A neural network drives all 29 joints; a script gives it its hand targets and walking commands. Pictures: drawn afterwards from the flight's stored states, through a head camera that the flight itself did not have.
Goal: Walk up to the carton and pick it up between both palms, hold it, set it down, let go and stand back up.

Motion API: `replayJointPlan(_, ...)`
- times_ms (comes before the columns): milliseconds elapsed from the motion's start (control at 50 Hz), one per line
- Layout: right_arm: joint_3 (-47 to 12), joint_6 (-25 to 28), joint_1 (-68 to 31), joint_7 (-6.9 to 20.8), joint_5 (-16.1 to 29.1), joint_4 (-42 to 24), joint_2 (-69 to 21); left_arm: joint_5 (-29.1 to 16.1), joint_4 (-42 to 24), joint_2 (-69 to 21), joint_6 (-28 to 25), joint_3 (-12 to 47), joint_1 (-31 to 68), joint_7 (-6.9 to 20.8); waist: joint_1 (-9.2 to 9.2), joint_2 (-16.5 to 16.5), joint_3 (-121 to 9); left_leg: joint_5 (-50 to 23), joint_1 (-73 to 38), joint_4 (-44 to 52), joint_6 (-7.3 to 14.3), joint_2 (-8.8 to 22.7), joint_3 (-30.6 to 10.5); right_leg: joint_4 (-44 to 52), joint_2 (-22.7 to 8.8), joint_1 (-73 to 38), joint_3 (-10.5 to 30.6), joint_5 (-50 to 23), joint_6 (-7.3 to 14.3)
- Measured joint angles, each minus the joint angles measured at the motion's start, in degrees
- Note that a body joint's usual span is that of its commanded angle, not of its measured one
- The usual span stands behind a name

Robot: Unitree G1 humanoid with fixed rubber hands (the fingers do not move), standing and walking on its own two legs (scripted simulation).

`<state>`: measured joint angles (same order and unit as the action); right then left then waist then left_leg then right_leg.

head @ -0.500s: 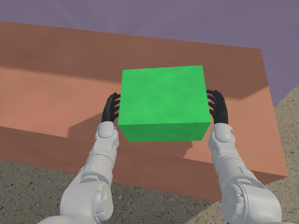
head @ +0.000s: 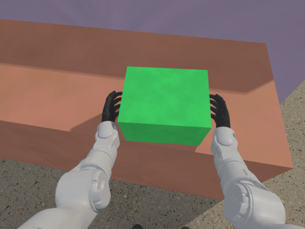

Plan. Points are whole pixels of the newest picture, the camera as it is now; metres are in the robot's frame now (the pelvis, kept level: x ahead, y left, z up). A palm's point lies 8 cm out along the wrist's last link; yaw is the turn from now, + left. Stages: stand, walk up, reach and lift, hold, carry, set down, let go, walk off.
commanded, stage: set down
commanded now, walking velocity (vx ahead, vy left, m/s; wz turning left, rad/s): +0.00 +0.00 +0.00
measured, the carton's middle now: (164, 107) +0.44 +0.02 +0.00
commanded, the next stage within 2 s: let go in 0.60 s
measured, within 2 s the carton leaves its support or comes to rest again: rests again in 0.40 s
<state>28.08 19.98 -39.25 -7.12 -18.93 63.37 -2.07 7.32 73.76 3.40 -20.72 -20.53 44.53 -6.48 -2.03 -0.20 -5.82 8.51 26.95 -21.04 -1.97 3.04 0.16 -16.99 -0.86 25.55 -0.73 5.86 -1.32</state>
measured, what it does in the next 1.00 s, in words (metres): stands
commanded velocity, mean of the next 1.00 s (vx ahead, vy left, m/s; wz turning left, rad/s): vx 0.00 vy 0.00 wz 0.00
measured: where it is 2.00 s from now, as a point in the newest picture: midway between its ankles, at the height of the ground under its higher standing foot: outside the picture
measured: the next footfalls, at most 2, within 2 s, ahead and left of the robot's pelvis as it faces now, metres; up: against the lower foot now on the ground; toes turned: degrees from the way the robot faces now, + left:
none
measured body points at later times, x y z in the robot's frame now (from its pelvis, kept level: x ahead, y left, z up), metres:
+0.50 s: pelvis +0.01 +0.00 +0.00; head +0.11 +0.01 +0.44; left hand +0.42 +0.18 -0.01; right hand +0.42 -0.15 -0.01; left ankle +0.00 +0.14 -0.74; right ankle +0.01 -0.14 -0.74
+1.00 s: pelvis +0.01 +0.00 +0.00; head +0.11 +0.01 +0.43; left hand +0.43 +0.18 +0.00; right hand +0.43 -0.15 -0.01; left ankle +0.00 +0.14 -0.74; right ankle +0.01 -0.14 -0.74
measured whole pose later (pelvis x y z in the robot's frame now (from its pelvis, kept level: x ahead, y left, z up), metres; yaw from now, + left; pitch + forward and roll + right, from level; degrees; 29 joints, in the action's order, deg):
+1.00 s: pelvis +0.01 +0.00 +0.00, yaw -1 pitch +19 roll -1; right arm 17.0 23.2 -43.1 -4.7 -9.5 70.7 3.1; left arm 7.0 73.9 7.0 -23.3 -18.2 45.3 -3.8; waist -1.4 -0.1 -7.6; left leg 10.4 32.4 -23.9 -2.1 3.8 0.9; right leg -18.7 -0.2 30.9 -0.1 6.8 -1.3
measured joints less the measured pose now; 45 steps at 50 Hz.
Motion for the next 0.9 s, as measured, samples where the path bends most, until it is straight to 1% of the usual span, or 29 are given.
replayJointPlan(180, 6.7, -0.8, -1.6, 2.3, -4.7, -0.3, -1.3, 2.6, 0.8, 0.4, 0.9, -2.3, 2.2, 0.0, 0.77, -1.1, 0.2, 0.0, 2.0, -1.0, 0.3, -0.4, 0.2, -1.2, -0.4, 2.1, 0.2, 0.1, -0.1)
replayJointPlan(280, 7.5, -0.6, -1.7, 3.1, -5.6, -0.3, -1.3, 3.9, 0.0, 0.1, 1.0, -3.0, 1.8, -0.3, 0.9, -1.0, -0.2, 0.6, 2.8, -1.6, 0.4, -0.3, 0.4, -1.4, -0.4, 2.8, 0.5, 0.4, -0.3)
replayJointPlan(340, 6.9, -0.2, -1.3, 3.4, -5.3, -0.1, -0.9, 4.1, -0.2, -0.1, 0.8, -3.3, 1.4, -0.3, 0.81, -0.6, -0.2, 1.1, 2.9, -1.8, 0.4, -0.2, 0.5, -1.2, -0.3, 2.8, 0.5, 0.6, -0.3)
replayJointPlan(480, 5.0, 2.7, -0.9, 3.6, -4.2, 0.9, 0.0, 4.1, 0.1, -0.2, -2.0, -3.8, 0.5, 0.4, 0.34, 0.2, -0.2, 1.8, 2.4, -1.7, 0.2, 0.1, 0.7, -0.9, 0.0, 2.3, 0.6, 1.1, -0.3)
replayJointPlan(660, 2.2, 5.7, -1.4, 3.0, -1.9, 2.5, 0.5, 2.9, 1.0, 0.6, -5.5, -4.3, 0.4, 2.0, 0.9, 0.5, 0.9, 1.6, 2.0, -0.8, -0.1, 0.2, 0.0, -0.6, 0.2, 1.9, -0.1, 1.5, -0.1)
replayJointPlan(820, 0.6, 6.7, -2.5, 2.4, -0.9, 3.8, 1.2, 2.8, 1.9, 1.6, -7.0, -4.0, 1.2, 2.5, 1.18, 0.2, 1.1, 1.1, 2.9, -0.7, -0.3, 0.3, -0.2, -0.8, 0.2, 2.9, -0.3, 1.2, 0.1)
replayJointPlan(900, -2.2, 6.2, -3.0, 2.4, 0.9, 5.0, 2.4, 2.6, 2.4, 2.4, -6.7, -2.8, 1.6, 2.9, 1.06, 0.0, 0.2, 1.2, 4.0, -1.3, -0.2, 0.4, 0.1, -1.1, 0.4, 4.0, 0.0, 1.0, 0.1)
